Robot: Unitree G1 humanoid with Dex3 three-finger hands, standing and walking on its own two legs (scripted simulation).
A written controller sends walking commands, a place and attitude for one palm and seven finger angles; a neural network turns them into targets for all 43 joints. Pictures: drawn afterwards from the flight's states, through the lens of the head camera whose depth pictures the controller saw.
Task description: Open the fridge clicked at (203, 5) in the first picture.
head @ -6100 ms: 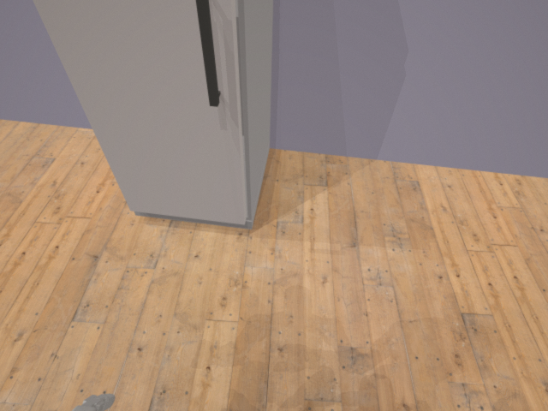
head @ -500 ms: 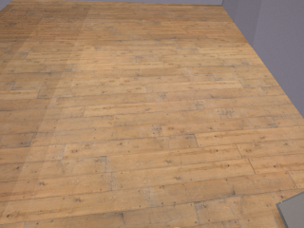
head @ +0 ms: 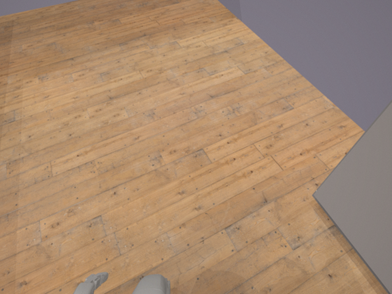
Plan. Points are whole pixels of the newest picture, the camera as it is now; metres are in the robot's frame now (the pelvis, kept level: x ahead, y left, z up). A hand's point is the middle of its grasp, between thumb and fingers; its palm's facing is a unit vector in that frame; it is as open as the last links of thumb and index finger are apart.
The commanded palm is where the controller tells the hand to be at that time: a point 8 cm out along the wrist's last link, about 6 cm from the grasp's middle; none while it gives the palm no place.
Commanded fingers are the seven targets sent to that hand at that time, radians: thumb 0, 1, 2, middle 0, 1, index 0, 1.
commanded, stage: turn to face it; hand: right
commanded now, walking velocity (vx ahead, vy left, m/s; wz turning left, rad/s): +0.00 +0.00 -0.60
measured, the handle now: out of the picture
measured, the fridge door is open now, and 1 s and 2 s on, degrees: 0 0 0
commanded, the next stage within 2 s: take the last steps up to it in 1.58 s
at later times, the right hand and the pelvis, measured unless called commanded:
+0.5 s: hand out of the picture +0.03 -0.17 -0.13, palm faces +0.31 +0.91 -0.28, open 7.4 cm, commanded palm none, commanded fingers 0.00 -0.90 -0.90 0.20 0.30 0.20 0.30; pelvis -0.01 +0.04 +0.01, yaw -19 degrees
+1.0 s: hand out of the picture -0.11 -0.24 -0.16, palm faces +0.60 +0.76 -0.26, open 7.4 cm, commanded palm none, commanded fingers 0.00 -0.90 -0.90 0.20 0.30 0.20 0.30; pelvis -0.05 -0.01 +0.01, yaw -35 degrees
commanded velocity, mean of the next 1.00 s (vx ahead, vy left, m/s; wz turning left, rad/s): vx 0.00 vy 0.00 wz -0.60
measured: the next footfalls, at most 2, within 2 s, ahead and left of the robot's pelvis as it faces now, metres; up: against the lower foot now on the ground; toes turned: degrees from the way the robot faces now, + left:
left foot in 0.28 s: +0.06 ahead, +0.15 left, +0.00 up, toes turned -8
right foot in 0.72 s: -0.03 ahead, -0.11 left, +0.00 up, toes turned -33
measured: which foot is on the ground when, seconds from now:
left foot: up 0.00-0.26, down 0.28-0.72, up 0.74-1.00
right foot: down 0.00-0.28, up 0.30-0.70, down 0.72-1.00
